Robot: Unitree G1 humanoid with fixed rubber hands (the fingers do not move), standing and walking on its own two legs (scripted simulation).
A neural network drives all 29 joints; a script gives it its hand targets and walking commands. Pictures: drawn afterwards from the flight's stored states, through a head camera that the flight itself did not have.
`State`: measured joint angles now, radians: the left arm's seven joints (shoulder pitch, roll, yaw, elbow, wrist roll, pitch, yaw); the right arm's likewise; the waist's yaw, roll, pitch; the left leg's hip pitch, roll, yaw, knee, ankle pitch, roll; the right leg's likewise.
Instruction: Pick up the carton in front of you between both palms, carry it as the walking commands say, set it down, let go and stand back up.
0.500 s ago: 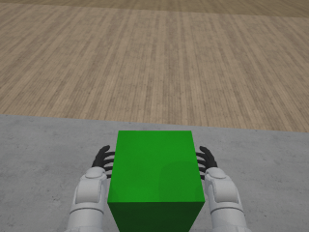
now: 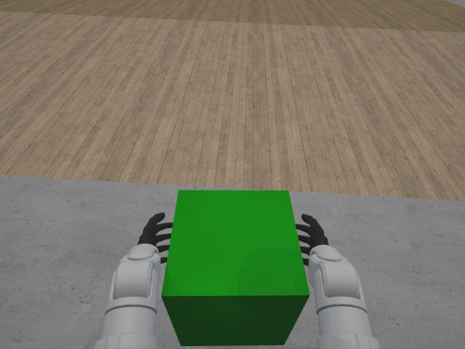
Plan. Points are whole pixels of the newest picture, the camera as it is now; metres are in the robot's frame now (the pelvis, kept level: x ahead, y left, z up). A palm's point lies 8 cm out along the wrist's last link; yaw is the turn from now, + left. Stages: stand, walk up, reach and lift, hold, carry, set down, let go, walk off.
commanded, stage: hold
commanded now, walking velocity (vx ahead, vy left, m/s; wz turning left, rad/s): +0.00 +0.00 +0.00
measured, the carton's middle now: (233, 270) +0.30 +0.00 -0.03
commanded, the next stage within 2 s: carry in 0.72 s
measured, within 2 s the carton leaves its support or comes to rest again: neither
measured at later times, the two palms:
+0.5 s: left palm (148, 250) +0.29 +0.15 +0.05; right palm (317, 251) +0.29 -0.15 +0.05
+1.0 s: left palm (148, 221) +0.34 +0.16 +0.07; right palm (312, 222) +0.34 -0.14 +0.08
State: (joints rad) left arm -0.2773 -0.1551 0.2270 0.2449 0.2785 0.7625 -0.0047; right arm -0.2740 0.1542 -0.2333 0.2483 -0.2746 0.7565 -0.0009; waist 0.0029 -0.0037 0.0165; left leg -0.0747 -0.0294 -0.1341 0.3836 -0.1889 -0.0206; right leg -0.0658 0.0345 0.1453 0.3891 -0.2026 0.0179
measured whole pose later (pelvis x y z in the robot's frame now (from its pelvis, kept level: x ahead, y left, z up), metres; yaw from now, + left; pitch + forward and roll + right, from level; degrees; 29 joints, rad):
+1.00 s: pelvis +0.06 +0.01 -0.02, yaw -2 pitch +3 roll +0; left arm -0.14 -0.13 0.13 -0.14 0.15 0.92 0.05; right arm -0.16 0.13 -0.10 -0.11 -0.16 0.91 -0.06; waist 0.01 -0.01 -0.18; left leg -0.28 0.02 0.00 0.59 -0.36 -0.02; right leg -0.30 -0.04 0.02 0.63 -0.40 0.01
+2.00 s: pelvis +0.62 -0.05 +0.00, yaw +1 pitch +4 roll +2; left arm 0.15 -0.14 0.02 -0.52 0.01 1.08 0.13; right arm 0.16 0.14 -0.02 -0.53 -0.03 1.08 -0.13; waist 0.02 0.00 -0.13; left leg -0.65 0.12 0.12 0.71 -0.06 0.00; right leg -0.03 -0.01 -0.23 0.22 -0.27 -0.05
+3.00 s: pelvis +1.28 -0.06 +0.00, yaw -1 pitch +5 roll +1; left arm -0.41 -0.14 0.22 -0.30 -0.02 1.12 0.20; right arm -0.43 0.11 -0.23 -0.30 -0.01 1.14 -0.23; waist 0.04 0.02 -0.03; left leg -0.75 0.10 0.07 0.97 -0.16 0.04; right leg -0.18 -0.01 -0.19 0.38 -0.32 -0.08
